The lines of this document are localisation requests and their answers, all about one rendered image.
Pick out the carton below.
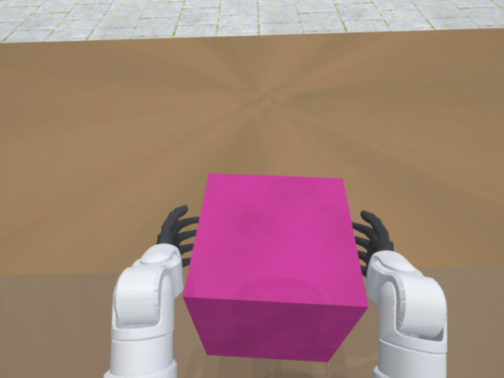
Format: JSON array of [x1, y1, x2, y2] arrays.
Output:
[[183, 173, 369, 362]]

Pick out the right robot forearm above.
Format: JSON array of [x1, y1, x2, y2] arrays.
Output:
[[366, 250, 447, 378]]

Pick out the left robot forearm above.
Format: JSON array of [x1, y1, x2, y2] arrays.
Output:
[[103, 243, 183, 378]]

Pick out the left robot hand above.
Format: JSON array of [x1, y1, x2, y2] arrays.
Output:
[[156, 206, 200, 267]]

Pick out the right robot hand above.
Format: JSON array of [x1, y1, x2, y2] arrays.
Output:
[[351, 210, 394, 277]]

